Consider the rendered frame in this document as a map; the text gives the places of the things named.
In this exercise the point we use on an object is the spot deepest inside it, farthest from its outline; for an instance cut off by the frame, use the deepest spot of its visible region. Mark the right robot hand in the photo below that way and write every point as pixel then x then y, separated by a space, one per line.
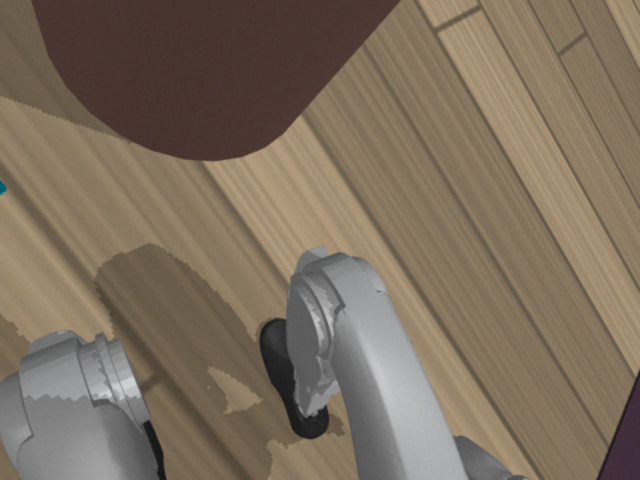
pixel 478 463

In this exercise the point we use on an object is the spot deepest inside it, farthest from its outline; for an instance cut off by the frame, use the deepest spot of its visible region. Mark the left robot foot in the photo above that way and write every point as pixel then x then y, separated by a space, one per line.
pixel 156 449

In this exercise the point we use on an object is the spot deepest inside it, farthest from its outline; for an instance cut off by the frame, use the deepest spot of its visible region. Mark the right robot foot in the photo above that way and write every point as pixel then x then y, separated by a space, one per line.
pixel 273 346

